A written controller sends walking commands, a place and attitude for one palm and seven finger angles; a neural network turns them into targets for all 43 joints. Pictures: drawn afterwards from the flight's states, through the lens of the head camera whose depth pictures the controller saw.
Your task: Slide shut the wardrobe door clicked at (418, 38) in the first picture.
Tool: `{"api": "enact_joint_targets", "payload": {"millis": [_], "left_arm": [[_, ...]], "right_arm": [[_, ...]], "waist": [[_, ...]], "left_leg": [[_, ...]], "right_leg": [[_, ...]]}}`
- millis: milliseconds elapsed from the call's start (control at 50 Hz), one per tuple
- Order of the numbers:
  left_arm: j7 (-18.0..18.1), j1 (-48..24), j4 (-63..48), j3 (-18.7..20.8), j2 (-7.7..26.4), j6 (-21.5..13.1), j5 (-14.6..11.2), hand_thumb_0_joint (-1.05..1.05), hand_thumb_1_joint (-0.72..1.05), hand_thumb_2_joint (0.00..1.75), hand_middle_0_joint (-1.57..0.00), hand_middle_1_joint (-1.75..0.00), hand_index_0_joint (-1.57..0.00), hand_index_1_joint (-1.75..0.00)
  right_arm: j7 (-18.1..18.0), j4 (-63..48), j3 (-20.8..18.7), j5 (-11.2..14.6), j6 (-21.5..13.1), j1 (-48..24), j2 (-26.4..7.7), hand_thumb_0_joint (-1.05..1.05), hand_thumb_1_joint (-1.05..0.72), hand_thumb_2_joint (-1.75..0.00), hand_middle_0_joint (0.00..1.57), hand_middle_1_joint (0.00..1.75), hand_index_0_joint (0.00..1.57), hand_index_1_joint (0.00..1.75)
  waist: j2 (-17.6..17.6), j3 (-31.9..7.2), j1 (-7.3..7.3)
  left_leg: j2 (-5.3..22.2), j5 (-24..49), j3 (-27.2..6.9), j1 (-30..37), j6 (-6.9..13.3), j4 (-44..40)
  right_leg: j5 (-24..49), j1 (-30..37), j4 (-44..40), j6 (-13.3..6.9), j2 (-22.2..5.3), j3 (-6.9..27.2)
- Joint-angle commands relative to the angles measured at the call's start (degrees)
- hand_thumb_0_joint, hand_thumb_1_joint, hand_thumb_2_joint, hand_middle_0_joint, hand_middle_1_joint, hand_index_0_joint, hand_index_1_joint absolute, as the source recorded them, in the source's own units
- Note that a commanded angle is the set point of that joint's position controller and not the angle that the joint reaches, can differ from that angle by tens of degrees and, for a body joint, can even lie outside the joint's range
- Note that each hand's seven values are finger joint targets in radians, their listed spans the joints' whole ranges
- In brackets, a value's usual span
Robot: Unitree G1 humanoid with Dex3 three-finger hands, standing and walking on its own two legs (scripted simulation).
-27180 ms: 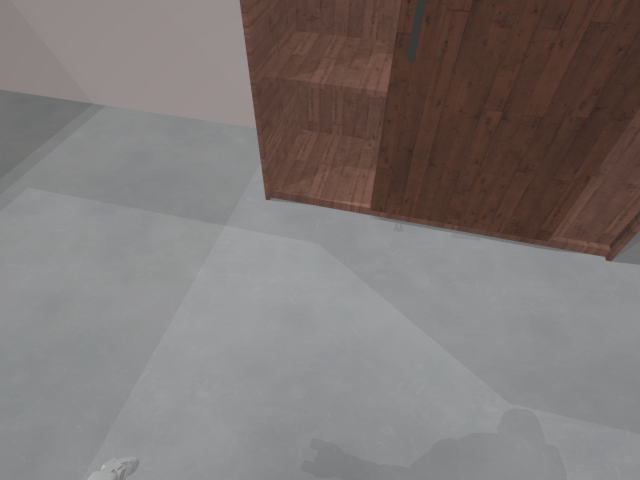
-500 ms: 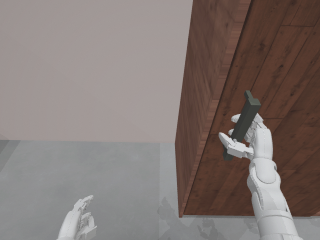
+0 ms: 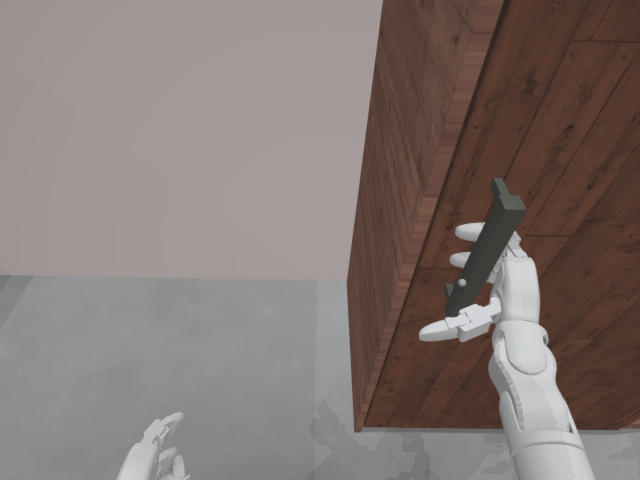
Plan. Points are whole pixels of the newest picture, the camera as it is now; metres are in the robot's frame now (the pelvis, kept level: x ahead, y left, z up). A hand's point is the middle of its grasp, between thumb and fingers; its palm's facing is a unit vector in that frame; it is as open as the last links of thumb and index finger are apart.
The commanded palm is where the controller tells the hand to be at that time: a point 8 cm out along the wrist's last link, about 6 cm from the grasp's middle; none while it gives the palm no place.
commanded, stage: slip the hand off the handle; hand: right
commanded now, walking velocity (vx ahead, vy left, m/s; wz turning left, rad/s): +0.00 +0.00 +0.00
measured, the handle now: (473, 256) +0.38 -0.18 +0.09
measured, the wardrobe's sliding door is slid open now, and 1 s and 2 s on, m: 0.00 0.00 0.00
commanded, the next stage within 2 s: draw the hand back to the body in 1.24 s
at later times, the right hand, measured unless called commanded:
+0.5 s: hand (520, 296) +0.33 -0.23 +0.08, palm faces +0.23 +0.96 -0.18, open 14.6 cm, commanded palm +0.30 -0.27 +0.10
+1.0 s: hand (540, 355) +0.26 -0.23 +0.08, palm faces +0.23 +0.95 -0.19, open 14.7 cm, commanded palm +0.22 -0.27 +0.10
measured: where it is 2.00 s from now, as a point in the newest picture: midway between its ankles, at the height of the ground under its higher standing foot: outside the picture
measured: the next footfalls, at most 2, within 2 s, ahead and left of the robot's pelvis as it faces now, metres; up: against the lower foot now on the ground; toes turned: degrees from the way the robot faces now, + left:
none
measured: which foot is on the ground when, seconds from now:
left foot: down 0.00-1.00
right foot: down 0.00-1.00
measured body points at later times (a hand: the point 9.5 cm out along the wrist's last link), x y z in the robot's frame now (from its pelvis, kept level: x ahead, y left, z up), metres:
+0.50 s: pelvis +0.01 +0.00 +0.00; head +0.02 +0.01 +0.45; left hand +0.17 +0.25 -0.09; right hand +0.31 -0.28 +0.10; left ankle +0.02 +0.13 -0.72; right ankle +0.02 -0.12 -0.72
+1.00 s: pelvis +0.01 +0.00 -0.01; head +0.01 +0.01 +0.44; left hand +0.19 +0.23 -0.08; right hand +0.24 -0.28 +0.09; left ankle +0.02 +0.13 -0.72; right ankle +0.02 -0.12 -0.72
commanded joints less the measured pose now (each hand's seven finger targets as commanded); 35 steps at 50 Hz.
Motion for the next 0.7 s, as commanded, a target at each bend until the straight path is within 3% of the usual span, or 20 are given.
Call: {"api": "enact_joint_targets", "payload": {"millis": [0,80,100,140,200,240,260,300,320,380,420,500,520,580,600,680], "left_arm": [[1.0,-4.7,-8.7,2.9,7.8,-2.3,0.0,0.0,0.9,0.9,-0.2,-0.3,-0.2,-0.3],[1.3,-5.6,-9.5,2.6,7.2,-1.4,-0.2,0.0,0.9,0.9,-0.2,-0.3,-0.2,-0.3],[1.4,-5.4,-9.3,2.6,7.4,-1.1,-0.2,0.0,0.9,0.9,-0.2,-0.3,-0.2,-0.3],[1.6,-5.9,-9.8,2.4,7.2,-0.9,-0.3,0.0,0.9,0.9,-0.2,-0.3,-0.2,-0.3],[1.8,-5.9,-9.7,2.6,7.2,-0.7,-0.2,0.0,0.9,0.9,-0.2,-0.3,-0.2,-0.3],[1.6,-5.8,-10.0,2.6,7.0,-1.0,-0.2,0.0,0.9,0.9,-0.2,-0.3,-0.2,-0.3],[1.6,-5.9,-9.9,2.7,7.2,-1.1,-0.3,0.0,0.9,0.9,-0.2,-0.3,-0.2,-0.3],[1.6,-5.3,-9.5,2.9,7.7,-1.6,-0.2,0.0,0.9,0.9,-0.2,-0.3,-0.2,-0.3],[1.6,-5.5,-9.4,2.9,7.9,-1.9,-0.4,0.0,0.9,0.9,-0.2,-0.3,-0.2,-0.3],[1.9,-4.8,-8.7,3.1,8.3,-2.7,-0.6,0.0,0.9,0.9,-0.2,-0.3,-0.2,-0.3],[2.0,-4.7,-8.6,3.1,8.5,-3.2,-0.9,0.0,0.9,0.9,-0.2,-0.3,-0.2,-0.3],[2.1,-4.0,-8.1,3.4,9.1,-3.6,-0.8,0.0,0.9,0.9,-0.2,-0.3,-0.2,-0.3],[2.0,-4.1,-8.2,3.4,9.1,-3.7,-0.8,0.0,0.9,0.9,-0.2,-0.3,-0.2,-0.3],[1.3,-4.0,-9.5,3.7,8.6,-4.2,-0.7,0.0,0.9,0.9,-0.2,-0.3,-0.2,-0.3],[1.0,-3.8,-9.9,3.9,8.8,-4.2,-0.5,0.0,0.9,0.9,-0.2,-0.3,-0.2,-0.3],[0.5,-5.2,-11.3,3.6,8.3,-4.0,-0.6,0.0,0.9,0.9,-0.2,-0.3,-0.2,-0.3]], "right_arm": [[-1.2,-10.1,-5.5,-0.8,-1.5,-15.8,-10.4,0.0,0.55,-0.2,0.25,1.15,0.25,1.15],[0.0,-10.1,-7.4,0.4,-1.1,-13.2,-11.0,0.0,0.55,-0.2,0.25,1.15,0.25,1.15],[0.1,-9.6,-8.5,0.6,-1.0,-13.2,-12.1,0.0,0.55,-0.2,0.25,1.15,0.25,1.15],[0.6,-10.2,-8.7,1.3,-1.1,-13.9,-11.9,0.0,0.55,-0.2,0.25,1.15,0.25,1.15],[1.4,-11.4,-12.0,1.6,-2.1,-13.4,-15.2,0.0,0.55,-0.2,0.25,1.15,0.25,1.15],[2.5,-12.0,-11.1,2.2,-3.4,-11.6,-13.6,0.0,0.55,-0.2,0.25,1.15,0.25,1.15],[3.2,-11.8,-11.3,2.4,-4.0,-11.9,-14.2,0.0,0.55,-0.2,0.25,1.15,0.25,1.15],[4.6,-11.8,-11.5,2.7,-5.4,-13.4,-15.2,0.0,0.55,-0.2,0.25,1.15,0.25,1.15],[5.5,-12.3,-11.1,3.0,-6.2,-15.1,-15.3,0.0,0.55,-0.2,0.25,1.15,0.25,1.15],[7.9,-11.6,-11.3,4.1,-7.5,-16.0,-15.9,0.0,0.55,-0.2,0.25,1.15,0.25,1.15],[9.0,-10.8,-10.1,4.8,-7.6,-16.6,-15.0,0.0,0.55,-0.2,0.25,1.15,0.25,1.15],[9.9,-8.5,-12.7,5.1,-7.4,-15.5,-17.9,0.0,0.55,-0.2,0.25,1.15,0.25,1.15],[10.0,-9.1,-12.8,5.2,-7.5,-16.1,-17.9,0.0,0.55,-0.2,0.25,1.15,0.25,1.15],[10.4,-12.6,-12.9,5.9,-7.6,-6.6,-15.9,0.0,0.55,-0.2,0.25,1.15,0.25,1.15],[10.3,-13.5,-14.5,5.9,-7.5,-2.9,-17.3,0.0,0.55,-0.2,0.25,1.15,0.25,1.15],[9.6,-18.8,-15.6,6.5,-6.5,3.0,-17.2,0.0,0.55,-0.2,0.25,1.15,0.25,1.15]], "waist": [[3.4,-10.9,0.25],[1.9,-10.3,-0.75],[3.6,-10.1,-0.46],[3.2,-10.0,-0.57],[1.4,-11.7,-0.86],[1.3,-12.2,-0.92],[0.2,-11.2,-0.71],[1.3,-11.1,0.1],[-0.6,-11.3,0.63],[-1.6,-12.1,1.07],[-1.8,-11.7,1.53],[-0.2,-12.7,1.01],[-1.3,-13.3,0.89],[-2.0,-16.0,-1.24],[-1.2,-16.9,-1.98],[-0.1,-12.5,-2.03]], "left_leg": [[-1.6,4.8,0.6,2.3,1.2,-6.8],[-1.4,7.5,0.6,3.6,1.4,-6.5],[-1.5,7.0,0.6,3.8,1.3,-6.8],[-1.4,6.9,0.4,3.9,1.2,-7.0],[-1.5,9.1,-0.1,4.9,1.3,-6.6],[-1.6,10.8,0.2,5.2,1.3,-5.9],[-1.6,10.2,0.1,4.4,1.3,-6.0],[-1.9,10.2,0.0,3.6,1.3,-5.8],[-1.8,9.7,-0.1,2.9,1.3,-5.7],[-2.0,9.5,0.2,1.8,1.5,-5.1],[-2.0,8.4,0.4,0.8,1.4,-5.0],[-2.1,8.0,0.6,0.8,1.4,-4.5],[-2.0,9.0,0.6,0.9,1.4,-4.3],[-2.1,13.6,1.2,3.6,1.6,-2.9],[-2.2,14.8,1.2,4.8,1.7,-2.5],[-2.2,14.2,1.4,4.0,1.3,-2.7]], "right_leg": [[5.9,4.8,-5.5,-1.4,1.1,0.0],[7.6,4.3,-5.4,-1.3,1.3,-0.5],[7.2,4.0,-5.4,-1.4,1.3,-0.4],[6.9,3.8,-5.5,-1.5,1.5,-0.6],[8.6,4.3,-4.7,-1.5,1.5,-1.0],[9.8,4.6,-4.5,-1.5,1.5,-0.8],[9.3,4.4,-4.4,-1.4,1.4,-0.8],[9.2,4.3,-3.8,-1.6,1.2,-0.5],[8.6,4.5,-3.7,-1.6,1.3,-0.4],[8.7,5.3,-3.2,-1.5,1.2,0.2],[7.8,5.0,-3.1,-1.5,1.2,0.6],[7.8,4.3,-2.9,-1.5,1.2,1.2],[8.6,4.6,-2.8,-1.5,1.2,1.2],[13.6,5.6,-2.6,-1.1,1.2,1.1],[15.0,5.3,-2.4,-1.2,1.1,1.0],[13.6,3.0,-3.0,-1.2,1.0,0.4]]}}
